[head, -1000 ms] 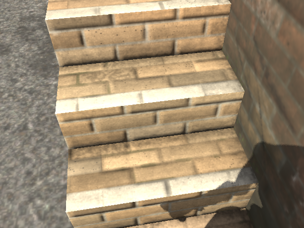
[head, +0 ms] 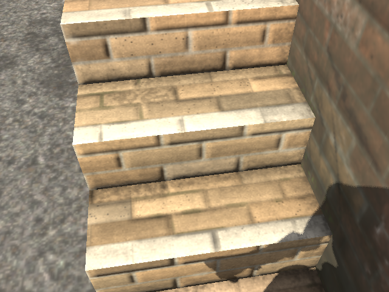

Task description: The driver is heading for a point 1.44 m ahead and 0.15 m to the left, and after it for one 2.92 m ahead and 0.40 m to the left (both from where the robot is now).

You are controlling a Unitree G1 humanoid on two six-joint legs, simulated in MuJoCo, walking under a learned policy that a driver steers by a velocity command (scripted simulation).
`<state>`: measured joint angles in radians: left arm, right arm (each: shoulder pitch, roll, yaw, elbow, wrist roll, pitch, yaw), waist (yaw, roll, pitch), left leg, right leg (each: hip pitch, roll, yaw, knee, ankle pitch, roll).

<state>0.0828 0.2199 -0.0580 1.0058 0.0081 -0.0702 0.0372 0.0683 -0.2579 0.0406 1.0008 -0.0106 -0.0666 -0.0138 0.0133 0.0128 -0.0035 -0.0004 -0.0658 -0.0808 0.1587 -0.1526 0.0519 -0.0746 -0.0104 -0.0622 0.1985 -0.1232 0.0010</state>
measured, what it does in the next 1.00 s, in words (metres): stands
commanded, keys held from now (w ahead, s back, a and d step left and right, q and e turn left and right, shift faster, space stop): w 0.98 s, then no key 0.02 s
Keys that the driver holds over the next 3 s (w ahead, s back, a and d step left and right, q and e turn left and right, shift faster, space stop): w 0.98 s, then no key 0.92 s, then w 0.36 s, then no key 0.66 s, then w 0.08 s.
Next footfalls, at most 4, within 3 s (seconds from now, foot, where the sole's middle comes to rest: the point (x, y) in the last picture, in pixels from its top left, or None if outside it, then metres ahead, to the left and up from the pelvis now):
none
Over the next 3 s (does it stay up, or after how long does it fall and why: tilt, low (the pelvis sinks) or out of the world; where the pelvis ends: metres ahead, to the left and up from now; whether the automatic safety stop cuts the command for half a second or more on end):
stays up -0.01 -0.02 0.00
